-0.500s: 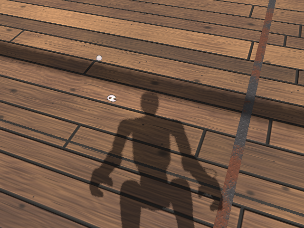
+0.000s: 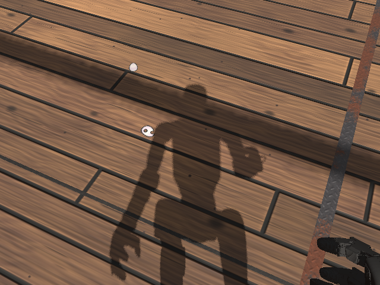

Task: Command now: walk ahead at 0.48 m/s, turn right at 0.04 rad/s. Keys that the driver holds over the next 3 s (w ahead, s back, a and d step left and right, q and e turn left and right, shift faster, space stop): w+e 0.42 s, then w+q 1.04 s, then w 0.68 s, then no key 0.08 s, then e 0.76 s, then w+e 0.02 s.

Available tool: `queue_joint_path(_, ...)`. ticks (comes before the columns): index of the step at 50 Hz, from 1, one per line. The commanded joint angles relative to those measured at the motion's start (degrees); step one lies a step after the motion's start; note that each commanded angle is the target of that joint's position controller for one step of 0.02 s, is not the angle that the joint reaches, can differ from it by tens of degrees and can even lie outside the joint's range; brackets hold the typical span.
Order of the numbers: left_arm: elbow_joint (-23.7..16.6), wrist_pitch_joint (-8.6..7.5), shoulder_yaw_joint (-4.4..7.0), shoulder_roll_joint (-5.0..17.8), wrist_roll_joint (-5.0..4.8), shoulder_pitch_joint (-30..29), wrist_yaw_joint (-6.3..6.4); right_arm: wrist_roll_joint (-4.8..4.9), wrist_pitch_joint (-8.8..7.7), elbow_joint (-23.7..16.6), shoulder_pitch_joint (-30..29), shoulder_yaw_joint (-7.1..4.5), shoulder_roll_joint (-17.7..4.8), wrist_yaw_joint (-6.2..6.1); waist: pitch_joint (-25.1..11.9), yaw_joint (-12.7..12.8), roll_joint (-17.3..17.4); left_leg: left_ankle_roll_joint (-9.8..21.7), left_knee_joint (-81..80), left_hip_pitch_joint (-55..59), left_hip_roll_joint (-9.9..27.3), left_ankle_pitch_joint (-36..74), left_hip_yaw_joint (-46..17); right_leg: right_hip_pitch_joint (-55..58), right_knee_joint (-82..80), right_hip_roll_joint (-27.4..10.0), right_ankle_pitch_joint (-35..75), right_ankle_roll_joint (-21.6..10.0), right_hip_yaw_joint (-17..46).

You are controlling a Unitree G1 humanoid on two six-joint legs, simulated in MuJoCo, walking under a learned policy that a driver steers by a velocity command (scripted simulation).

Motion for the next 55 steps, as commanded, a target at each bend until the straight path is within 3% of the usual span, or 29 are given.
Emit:
queue_joint_path(1,-4.6,-3.12,0.17,5.1,-1.11,3.2,-0.80,-0.65,0.33,3.4,25.6,-4.28,-11.8,-1.00,-27.1,-11.6,11.8,15.6,-13.7,55.2,23.7,-21.8,-48.3,-41.4,45.4,3.1,-3.6,-1.2,9.5)
queue_joint_path(2,-7.1,-3.76,1.38,8.8,-2.87,-3.3,-1.04,-0.37,0.28,3.4,20.8,-3.45,-9.7,-1.26,-15.2,-11.0,8.9,12.2,-15.2,46.2,21.9,-21.2,-38.2,-46.1,46.8,-0.1,-0.2,-1.7,8.4)
queue_joint_path(3,-8.1,-3.99,1.29,8.5,-2.88,-7.0,-0.79,-0.40,0.14,3.2,16.7,-2.96,-8.3,-1.34,-9.4,-9.1,3.5,10.1,-16.7,36.5,19.8,-15.8,-29.8,-44.5,43.9,-3.3,5.3,-2.0,6.8)
queue_joint_path(4,-8.3,-3.68,1.46,7.5,-2.02,-8.3,-0.50,-0.92,-0.27,3.4,13.8,-2.65,-7.0,-1.10,-6.0,-6.9,1.4,8.9,-18.7,28.7,17.6,-10.6,-24.2,-42.2,40.2,-5.2,8.8,-1.7,6.3)
queue_joint_path(6,-7.1,-1.69,1.67,5.6,-1.62,-4.8,-0.19,-1.47,-1.37,4.2,10.9,-2.34,-5.2,-0.75,-4.6,-3.4,4.2,7.9,-22.5,20.7,14.9,-6.4,-16.5,-35.8,36.9,-7.6,12.1,-1.2,7.1)
queue_joint_path(9,-8.1,0.20,1.63,3.8,-1.40,-6.0,0.22,-1.46,-2.45,6.4,11.0,-2.85,-6.5,-0.86,-1.3,-2.4,3.5,8.2,-26.2,16.2,14.7,-2.7,-9.5,-37.8,33.1,-8.1,15.4,0.1,7.5)
queue_joint_path(15,-11.7,-0.79,1.36,2.9,-0.74,-15.9,-1.21,-1.47,-1.90,8.5,13.4,-3.24,-8.9,-2.40,1.0,-5.5,1.7,5.5,-26.7,20.6,12.3,3.9,2.1,-41.2,13.7,-6.4,34.3,0.8,4.4)
queue_joint_path(19,-15.7,-0.92,0.53,1.7,-0.77,-23.8,-2.71,-0.69,-0.39,10.6,18.3,-3.72,-10.6,-2.86,3.1,-9.1,0.7,5.1,-24.6,29.9,15.2,6.3,4.5,-44.8,5.8,-5.7,33.3,-0.4,1.2)
queue_joint_path(22,-18.7,-0.91,0.50,1.9,-0.72,-26.4,-3.78,0.17,1.30,11.8,20.5,-4.01,-11.3,-2.96,3.1,-9.1,1.2,4.4,-19.8,36.0,17.5,15.1,4.9,-45.1,2.9,-4.0,24.7,-2.5,-1.0)
queue_joint_path(23,-19.2,-0.92,0.75,2.3,-0.68,-25.6,-3.89,0.42,1.67,12.2,20.6,-4.01,-11.8,-2.92,2.1,-7.7,2.0,4.3,-17.2,36.6,18.0,23.5,4.7,-41.9,2.1,-2.2,21.0,-3.6,-2.2)
queue_joint_path(24,-19.2,-0.87,1.39,3.6,-0.64,-23.1,-3.83,0.59,2.01,12.5,20.2,-4.09,-12.7,-2.94,-0.2,-5.5,3.6,4.0,-12.9,37.2,18.1,33.3,4.5,-36.9,1.5,-0.2,17.7,-4.7,-3.4)
queue_joint_path(25,-17.6,-0.89,2.72,6.0,-0.66,-16.1,-3.57,0.65,2.47,12.7,19.0,-3.94,-13.1,-3.00,-4.2,-0.8,4.2,3.0,-4.3,36.1,16.8,39.8,5.4,-27.4,-0.9,2.0,18.0,-6.2,-4.6)
queue_joint_path(26,-14.8,-0.90,4.54,9.6,-0.74,-6.2,-2.76,0.68,2.53,12.6,18.5,-3.27,-12.1,-3.18,-9.8,4.2,3.3,1.2,7.8,28.0,14.4,36.5,6.8,-10.8,-2.5,1.9,23.3,-8.1,-3.2)
queue_joint_path(27,-13.0,-0.69,6.33,16.8,0.80,2.5,-1.62,-0.02,1.37,10.8,22.5,-1.25,-6.5,-2.55,-19.9,4.5,-6.5,-1.9,30.6,5.8,8.0,11.8,6.8,14.6,-0.8,-14.2,23.3,-15.6,18.5)
queue_joint_path(28,-13.1,-0.89,5.46,15.1,0.48,3.1,-1.44,0.60,-0.15,12.3,24.7,-0.35,-4.4,-1.76,-29.1,3.1,-10.8,-3.5,45.8,-5.3,-1.4,-30.9,-4.2,22.0,-10.7,-24.7,20.3,-22.1,42.5)
queue_joint_path(29,-13.7,-1.17,4.16,11.1,0.73,0.6,-1.61,3.05,-1.14,11.0,17.8,-2.38,-10.7,-1.43,-23.0,5.1,-5.7,-2.5,49.0,-10.6,1.1,-29.8,-11.4,17.0,-12.9,-22.6,20.5,-18.4,35.6)
queue_joint_path(30,-13.7,-1.36,3.53,9.0,0.79,-3.6,-1.49,3.62,-1.36,9.2,13.8,-2.35,-10.3,-1.46,-14.4,3.1,-5.6,-1.9,46.5,-12.7,4.4,-25.4,-9.6,8.3,-13.4,-20.3,23.2,-15.3,24.7)
queue_joint_path(31,-13.5,-1.71,2.92,6.8,0.61,-7.8,-1.65,2.45,-1.02,9.4,12.9,-2.30,-9.2,-1.86,-9.0,0.4,-3.0,-2.3,41.2,-11.1,7.1,-20.9,-8.7,0.0,-15.4,-17.5,25.8,-13.2,17.8)
queue_joint_path(32,-13.8,-2.24,2.38,4.3,0.69,-10.8,-1.69,1.56,-0.08,10.2,13.8,-2.86,-9.1,-2.22,-6.3,-1.7,-4.5,-2.7,38.0,-8.0,8.9,-17.3,-8.8,-5.7,-17.7,-15.3,26.4,-11.6,12.6)
queue_joint_path(33,-13.8,-2.75,2.31,3.5,1.01,-12.5,-1.76,1.50,1.04,11.3,16.4,-2.84,-8.0,-2.26,-5.3,-3.4,-5.5,-3.1,37.1,-4.3,9.5,-14.4,-9.0,-9.7,-20.1,-14.1,25.5,-10.9,9.7)
queue_joint_path(36,-12.5,-4.19,2.91,4.5,1.42,-13.4,-1.59,1.37,3.07,11.7,17.6,-2.55,-5.3,-2.59,-2.6,-5.3,-3.7,-4.3,34.4,-4.9,9.8,-9.5,-9.4,-13.6,-24.2,-13.7,30.9,-10.9,3.1)
queue_joint_path(39,-11.2,-4.24,3.24,5.1,1.67,-12.4,-0.62,0.87,3.01,10.2,13.8,-2.49,-4.9,-2.54,-0.7,-4.7,-3.5,-5.0,25.7,-9.3,9.3,-1.1,-9.8,-11.6,-25.3,-12.4,33.3,-9.8,-3.1)
queue_joint_path(43,-10.1,-3.81,3.71,6.9,1.07,-10.9,0.21,0.29,2.32,7.8,6.3,-1.47,-3.1,-1.08,1.4,-1.9,-2.4,-4.3,11.3,-8.0,8.1,7.9,-4.9,-9.0,-26.3,-12.2,33.0,-8.3,-8.7)
queue_joint_path(47,-8.2,-2.16,4.42,8.2,-0.10,-7.7,0.62,0.42,2.28,4.5,1.2,-1.24,-3.4,0.38,3.2,-0.5,-2.2,-2.1,5.7,-11.8,6.9,3.4,-2.3,0.6,-22.7,-15.4,38.7,-7.8,-10.5)
queue_joint_path(50,-8.6,-0.69,5.01,10.3,-0.69,-9.5,1.21,0.66,2.55,3.2,3.7,-2.34,-5.7,1.13,-0.3,-3.7,-4.6,1.0,5.1,-5.2,2.6,-4.9,2.0,4.3,-13.7,-16.0,62.0,-5.9,-12.4)
queue_joint_path(52,-9.2,0.24,5.06,11.4,-1.08,-11.7,1.54,1.05,2.82,5.5,15.8,-4.76,-9.9,0.75,-7.3,-11.1,-5.0,4.3,2.6,11.8,-2.2,-6.1,4.0,0.7,4.0,-13.8,70.7,-3.5,-14.0)
queue_joint_path(53,-9.8,-0.06,4.49,10.3,-0.60,-11.5,1.70,1.00,3.27,7.6,24.8,-6.79,-14.2,-0.34,-12.2,-15.3,-1.0,6.9,-0.1,28.4,-0.5,-4.6,-2.6,-10.5,20.0,-11.2,57.4,-0.8,-14.1)
queue_joint_path(54,-12.6,-1.46,1.82,1.1,1.62,-5.6,0.75,1.33,3.22,7.8,24.9,-7.95,-20.4,-1.03,-15.9,-8.3,15.5,17.3,-3.4,48.1,14.4,-11.0,-33.3,-37.3,41.5,0.2,1.9,3.3,-10.5)
queue_joint_path(55,-13.7,-4.18,1.47,3.5,-0.54,-9.5,-0.10,0.55,2.33,5.7,26.0,-6.71,-17.6,-0.67,-24.7,-10.7,10.2,21.5,-13.5,54.6,19.8,-19.1,-52.9,-46.0,49.9,4.3,-7.1,2.5,4.2)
